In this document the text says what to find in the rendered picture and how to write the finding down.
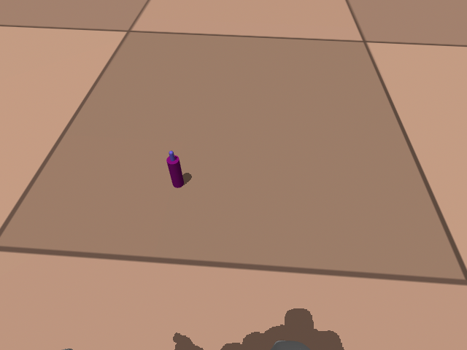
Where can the bottle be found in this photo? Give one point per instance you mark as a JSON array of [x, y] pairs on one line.
[[175, 170]]

